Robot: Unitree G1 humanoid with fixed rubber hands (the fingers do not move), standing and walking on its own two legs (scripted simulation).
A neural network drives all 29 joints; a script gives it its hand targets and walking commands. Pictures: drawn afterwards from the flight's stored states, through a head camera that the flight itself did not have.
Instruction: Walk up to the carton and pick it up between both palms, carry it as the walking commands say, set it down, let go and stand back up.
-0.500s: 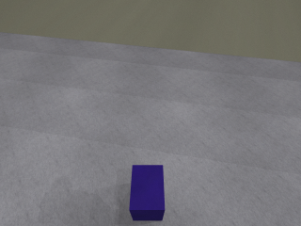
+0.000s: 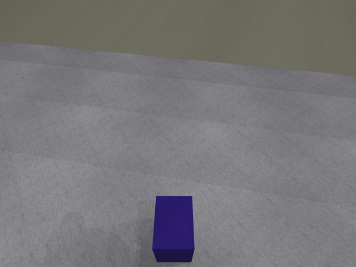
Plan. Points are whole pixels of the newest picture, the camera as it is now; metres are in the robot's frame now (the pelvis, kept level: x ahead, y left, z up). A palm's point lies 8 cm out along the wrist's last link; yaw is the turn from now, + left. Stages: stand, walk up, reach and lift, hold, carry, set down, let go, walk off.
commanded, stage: walk up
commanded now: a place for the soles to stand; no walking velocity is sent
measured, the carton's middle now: (174, 229) +0.40 +0.04 -0.63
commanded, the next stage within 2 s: none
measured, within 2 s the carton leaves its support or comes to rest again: neither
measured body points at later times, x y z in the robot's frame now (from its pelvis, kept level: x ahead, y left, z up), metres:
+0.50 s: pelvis +0.00 +0.00 +0.00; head +0.02 +0.00 +0.45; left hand +0.08 +0.31 -0.12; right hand +0.10 -0.32 -0.12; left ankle -0.03 +0.10 -0.73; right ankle +0.05 -0.12 -0.73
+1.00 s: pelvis +0.00 +0.00 +0.00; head +0.02 -0.01 +0.45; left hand +0.08 +0.30 -0.12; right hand +0.10 -0.32 -0.12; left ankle -0.03 +0.10 -0.73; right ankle +0.05 -0.12 -0.73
